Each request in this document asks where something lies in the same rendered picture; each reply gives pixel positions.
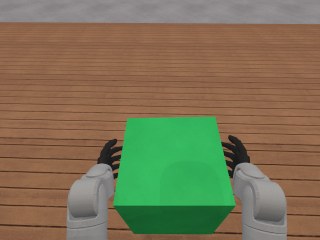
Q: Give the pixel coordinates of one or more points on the right robot hand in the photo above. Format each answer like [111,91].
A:
[239,156]

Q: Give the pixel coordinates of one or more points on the robot left forearm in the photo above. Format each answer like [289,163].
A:
[87,204]

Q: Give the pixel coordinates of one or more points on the left robot hand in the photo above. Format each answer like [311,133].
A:
[107,152]

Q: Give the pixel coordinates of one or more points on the robot right forearm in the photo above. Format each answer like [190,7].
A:
[264,205]

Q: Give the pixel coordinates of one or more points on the carton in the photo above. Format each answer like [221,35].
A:
[173,176]

